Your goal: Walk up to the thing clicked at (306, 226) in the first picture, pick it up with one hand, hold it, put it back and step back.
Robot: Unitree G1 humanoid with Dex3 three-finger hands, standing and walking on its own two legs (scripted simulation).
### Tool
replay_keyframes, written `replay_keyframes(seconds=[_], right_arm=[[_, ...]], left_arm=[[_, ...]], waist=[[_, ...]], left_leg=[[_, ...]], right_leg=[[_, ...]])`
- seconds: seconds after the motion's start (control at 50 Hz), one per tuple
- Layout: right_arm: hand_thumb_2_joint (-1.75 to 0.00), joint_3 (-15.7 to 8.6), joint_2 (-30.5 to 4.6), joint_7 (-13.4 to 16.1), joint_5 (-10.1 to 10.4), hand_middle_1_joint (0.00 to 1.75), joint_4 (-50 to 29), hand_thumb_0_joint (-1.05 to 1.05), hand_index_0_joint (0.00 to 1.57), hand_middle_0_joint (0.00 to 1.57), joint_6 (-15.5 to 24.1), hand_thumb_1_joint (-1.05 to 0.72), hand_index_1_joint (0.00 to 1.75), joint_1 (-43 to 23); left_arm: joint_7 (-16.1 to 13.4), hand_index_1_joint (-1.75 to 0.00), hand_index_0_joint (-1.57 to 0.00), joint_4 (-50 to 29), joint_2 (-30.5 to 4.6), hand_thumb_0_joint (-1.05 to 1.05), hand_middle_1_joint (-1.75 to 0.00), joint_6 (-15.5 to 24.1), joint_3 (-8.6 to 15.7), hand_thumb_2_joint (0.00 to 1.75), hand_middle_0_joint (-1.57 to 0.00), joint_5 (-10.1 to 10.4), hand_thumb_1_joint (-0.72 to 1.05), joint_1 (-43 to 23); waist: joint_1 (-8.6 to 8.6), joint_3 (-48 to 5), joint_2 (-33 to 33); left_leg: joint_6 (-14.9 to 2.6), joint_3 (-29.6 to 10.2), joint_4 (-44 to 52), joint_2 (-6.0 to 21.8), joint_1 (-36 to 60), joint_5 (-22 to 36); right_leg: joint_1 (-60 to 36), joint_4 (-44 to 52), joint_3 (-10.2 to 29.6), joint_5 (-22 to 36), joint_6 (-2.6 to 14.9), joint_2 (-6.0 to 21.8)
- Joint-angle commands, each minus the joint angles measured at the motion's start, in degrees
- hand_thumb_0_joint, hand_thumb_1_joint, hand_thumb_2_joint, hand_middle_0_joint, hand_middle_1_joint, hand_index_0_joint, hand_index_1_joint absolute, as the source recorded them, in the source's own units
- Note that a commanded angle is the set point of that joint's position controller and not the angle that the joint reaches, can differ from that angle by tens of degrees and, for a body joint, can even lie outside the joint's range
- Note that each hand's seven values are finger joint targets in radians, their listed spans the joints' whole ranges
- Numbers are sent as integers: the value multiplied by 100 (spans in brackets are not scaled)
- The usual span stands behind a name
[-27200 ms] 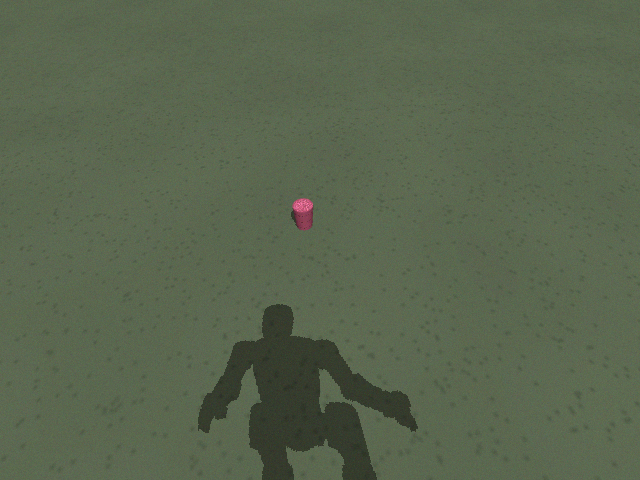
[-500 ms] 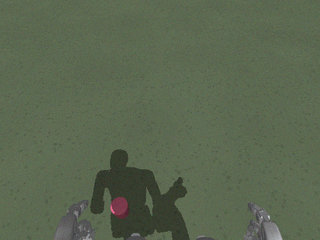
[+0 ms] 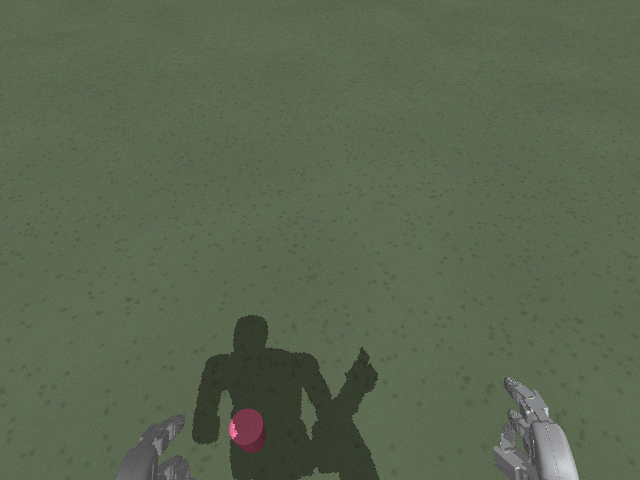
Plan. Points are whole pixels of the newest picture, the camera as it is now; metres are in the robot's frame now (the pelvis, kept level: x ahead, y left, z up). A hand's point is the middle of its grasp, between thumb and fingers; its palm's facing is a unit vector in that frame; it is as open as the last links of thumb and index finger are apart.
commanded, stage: home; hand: left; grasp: from above
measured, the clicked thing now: (249, 433) +0.39 +0.23 -0.65
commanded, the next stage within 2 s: stand in 1.62 s
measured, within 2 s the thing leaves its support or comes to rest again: neither
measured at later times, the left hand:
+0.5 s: hand out of the picture +0.16 +0.18 -0.05, palm faces +0.05 -0.98 -0.19, open 7.6 cm
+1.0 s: hand out of the picture +0.17 +0.18 -0.05, palm faces +0.04 -0.98 -0.20, open 7.4 cm
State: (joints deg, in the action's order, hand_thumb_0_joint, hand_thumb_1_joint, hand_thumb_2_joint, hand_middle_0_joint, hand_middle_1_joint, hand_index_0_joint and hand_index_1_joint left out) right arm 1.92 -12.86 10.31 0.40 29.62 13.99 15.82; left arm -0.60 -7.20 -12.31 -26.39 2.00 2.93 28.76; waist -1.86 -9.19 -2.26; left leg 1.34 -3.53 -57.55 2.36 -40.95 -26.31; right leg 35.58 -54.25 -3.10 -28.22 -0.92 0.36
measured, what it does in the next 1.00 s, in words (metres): stands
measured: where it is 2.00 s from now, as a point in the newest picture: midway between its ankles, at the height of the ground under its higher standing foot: outside the picture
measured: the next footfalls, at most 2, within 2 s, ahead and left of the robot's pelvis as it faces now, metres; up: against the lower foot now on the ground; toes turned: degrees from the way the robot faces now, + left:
none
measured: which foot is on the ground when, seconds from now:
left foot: down 0.00-1.00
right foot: down 0.00-1.00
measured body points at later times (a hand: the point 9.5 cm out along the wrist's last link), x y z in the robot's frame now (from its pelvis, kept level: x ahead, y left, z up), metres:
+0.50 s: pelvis +0.00 +0.00 +0.00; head +0.02 +0.00 +0.45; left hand +0.16 +0.23 -0.03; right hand +0.15 -0.25 -0.06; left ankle +0.02 +0.13 -0.68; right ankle -0.01 -0.13 -0.68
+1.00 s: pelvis +0.00 +0.00 +0.00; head +0.02 +0.01 +0.45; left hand +0.16 +0.23 -0.03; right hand +0.16 -0.25 -0.06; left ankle +0.02 +0.13 -0.68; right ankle -0.01 -0.13 -0.68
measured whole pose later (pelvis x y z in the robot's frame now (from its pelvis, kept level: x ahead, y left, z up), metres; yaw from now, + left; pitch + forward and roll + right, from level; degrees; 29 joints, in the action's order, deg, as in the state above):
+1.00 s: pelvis +0.00 +0.00 +0.00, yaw +0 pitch +10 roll -3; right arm 1.5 -12.8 10.5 0.3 31.1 13.9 16.9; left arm -1.0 -7.4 -12.9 -25.7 1.8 3.2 29.1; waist -2.1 -9.1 -2.4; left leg 1.2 -3.1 -57.8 2.5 -40.6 -27.0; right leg 35.4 -54.3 -2.6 -28.6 -1.1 0.2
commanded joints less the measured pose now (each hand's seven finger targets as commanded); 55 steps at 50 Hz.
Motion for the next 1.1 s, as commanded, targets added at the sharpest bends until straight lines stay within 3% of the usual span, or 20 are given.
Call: replay_keyframes(seconds=[0.0, 0.02, 0.12, 0.28, 0.34, 0.4, 0.42, 0.46, 0.48, 0.5, 0.56, 0.7, 0.74, 0.76, 0.86, 0.92, 0.96, 0.98, 1.0, 1.08], right_arm=[[-90, -289, -668, 87, -18, 30, -826, 0, 20, 20, 315, -90, 30, -288], [-90, -289, -671, 91, -21, 30, -835, 0, 20, 20, 318, -90, 30, -306], [-90, -287, -695, 94, -18, 30, -839, 0, 20, 20, 333, -90, 30, -369], [-90, -297, -682, 108, -20, 30, -809, 0, 20, 20, 354, -90, 30, -308], [-90, -289, -673, 98, -16, 30, -806, 0, 20, 20, 346, -90, 30, -347], [-90, -300, -680, 110, -7, 30, -815, 0, 20, 20, 353, -90, 30, -307], [-90, -316, -673, 113, -19, 30, -782, 0, 20, 20, 350, -90, 30, -280], [-90, -321, -688, 113, -19, 30, -777, 0, 20, 20, 350, -90, 30, -277], [-90, -303, -676, 109, -10, 30, -804, 0, 20, 20, 344, -90, 30, -305], [-90, -305, -667, 114, -11, 30, -804, 0, 20, 20, 350, -90, 30, -300], [-90, -333, -698, 100, -23, 30, -747, 0, 20, 20, 360, -90, 30, -287], [-90, -319, -663, 102, -26, 30, -763, 0, 20, 20, 344, -90, 30, -274], [-90, -320, -673, 107, -20, 30, -774, 0, 20, 20, 324, -90, 30, -302], [-90, -339, -693, 109, -27, 30, -783, 0, 20, 20, 323, -90, 30, -278], [-90, -339, -695, 105, -20, 30, -775, 0, 20, 20, 323, -90, 30, -280], [-90, -345, -690, 105, -24, 30, -774, 0, 20, 20, 320, -90, 30, -244], [-90, -327, -682, 104, -17, 30, -804, 0, 20, 20, 311, -90, 30, -309], [-90, -333, -687, 100, -21, 30, -769, 0, 20, 20, 306, -90, 30, -245], [-90, -329, -697, 104, -19, 30, -778, 0, 20, 20, 296, -90, 30, -288], [-90, -346, -708, 107, -18, 30, -802, 0, 20, 20, 298, -90, 30, -271]], left_arm=[[-79, -29, -19, -1162, -616, 0, -29, 351, 344, 85, -19, -33, 82, -184], [-84, -30, -20, -1076, -602, 0, -30, 345, 339, 89, -20, -41, 89, -152], [-74, -29, -19, -1056, -618, 0, -29, 373, 342, 87, -19, -13, 85, -222], [-76, -30, -20, -1050, -610, 0, -30, 397, 365, 90, -20, -5, 90, -106], [-78, -28, -19, -964, -597, 0, -28, 404, 326, 84, -19, -3, 80, -109], [-67, -30, -20, -1078, -605, 0, -30, 404, 332, 89, -20, 8, 88, -124], [-78, -30, -20, -1191, -727, 0, -30, 422, 445, 89, -20, 7, 88, -200], [-80, -29, -20, -1099, -694, 0, -29, 406, 360, 88, -20, -2, 87, -104], [-79, -29, -19, -1006, -554, 0, -29, 394, 233, 86, -19, -18, 83, -93], [-76, -30, -20, -1071, -604, 0, -30, 396, 319, 90, -20, -14, 89, -130], [-77, -29, -19, -1141, -661, 0, -29, 401, 381, 87, -19, 6, 85, -190], [-78, -30, -20, -1055, -606, 0, -30, 389, 322, 90, -20, 14, 90, -85], [-69, -30, -20, -1011, -587, 0, -30, 393, 294, 90, -20, 5, 90, -103], [-85, -30, -20, -1084, -713, 0, -30, 402, 430, 90, -20, 9, 90, -40], [-77, -30, -20, -1140, -671, 0, -30, 386, 315, 90, -20, -6, 90, -120], [-88, -30, -20, -1222, -654, 0, -30, 388, 317, 90, -20, -12, 90, -171], [-102, -30, -20, -1117, -641, 0, -30, 382, 306, 90, -20, -11, 90, -90], [-105, -30, -20, -1139, -732, 0, -30, 384, 427, 90, -20, 11, 90, -83], [-95, -30, -20, -1102, -674, 0, -30, 372, 293, 90, -20, -8, 90, -155], [-100, -30, -20, -1117, -687, 0, -30, 364, 367, 90, -20, 1, 90, -55]], waist=[[-72, -451, -60], [-76, -419, -87], [-69, -277, -10], [-65, -459, -8], [-34, -316, 17], [-64, -436, 25], [-22, -460, -23], [-47, -493, 75], [-76, -275, 96], [-60, -299, -5], [-42, -310, -131], [-50, -477, 96], [-73, -415, 95], [-31, -463, 70], [-56, -441, -59], [-83, -553, -76], [-51, -393, 21], [-24, -505, -72], [-91, -433, -57], [-41, -457, -3]], left_leg=[[-198, 175, 870, -209, 859, 1133], [-201, 163, 858, -210, 833, 1150], [-203, 153, 970, -199, 741, 690], [-204, 165, 882, -196, 816, 997], [-205, 149, 917, -197, 684, 857], [-216, 176, 867, -202, 773, 961], [-208, 196, 833, -210, 749, 1015], [-212, 196, 816, -202, 786, 1107], [-214, 226, 842, -208, 729, 987], [-207, 206, 876, -205, 715, 899], [-183, 138, 971, -169, 755, 749], [-209, 189, 763, -197, 796, 1287], [-212, 200, 778, -193, 800, 1235], [-209, 233, 764, -204, 790, 1232], [-193, 173, 864, -187, 801, 1096], [-181, 135, 837, -160, 918, 1359], [-197, 163, 827, -181, 788, 1224], [-193, 154, 823, -183, 819, 1252], [-201, 146, 852, -180, 803, 1141], [-202, 154, 859, -180, 786, 1085]], right_leg=[[-28, 918, -69, 1219, 61, -158], [-8, 921, -67, 1247, 63, -154], [97, 1008, -84, 795, 64, -168], [8, 932, -60, 1067, 66, -168], [40, 963, -80, 943, 62, -173], [14, 964, -41, 1054, 53, -158], [-32, 965, -26, 1111, 49, -150], [-57, 950, -34, 1207, 41, -157], [43, 983, -25, 1109, 37, -149], [60, 975, -29, 1006, 58, -153], [77, 925, -73, 821, 78, -180], [-79, 919, -31, 1381, 40, -153], [-43, 931, -25, 1343, 33, -148], [-90, 940, -2, 1348, 33, -141], [-28, 898, -39, 1174, 64, -157], [-68, 837, -65, 1386, 74, -175], [-37, 889, -49, 1287, 60, -163], [-77, 869, -47, 1305, 70, -159], [8, 899, -46, 1217, 65, -161], [-59, 905, -55, 1145, 69, -158]])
